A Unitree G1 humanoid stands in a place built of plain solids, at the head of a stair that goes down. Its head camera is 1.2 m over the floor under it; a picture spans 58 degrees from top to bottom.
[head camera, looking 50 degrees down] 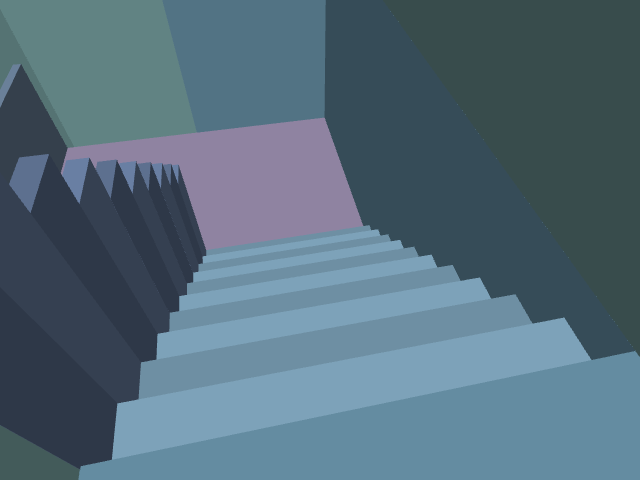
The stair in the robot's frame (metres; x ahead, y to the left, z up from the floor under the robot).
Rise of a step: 0.19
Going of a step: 0.23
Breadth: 1.57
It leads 11 degrees to the left of straight ahead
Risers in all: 11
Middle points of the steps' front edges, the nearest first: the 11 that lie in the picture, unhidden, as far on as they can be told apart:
0.42 -0.17 0.00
0.65 -0.12 -0.19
0.87 -0.08 -0.39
1.10 -0.03 -0.58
1.32 0.01 -0.78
1.55 0.06 -0.97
1.77 0.11 -1.17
2.00 0.15 -1.36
2.23 0.20 -1.56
2.45 0.24 -1.75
2.68 0.29 -1.95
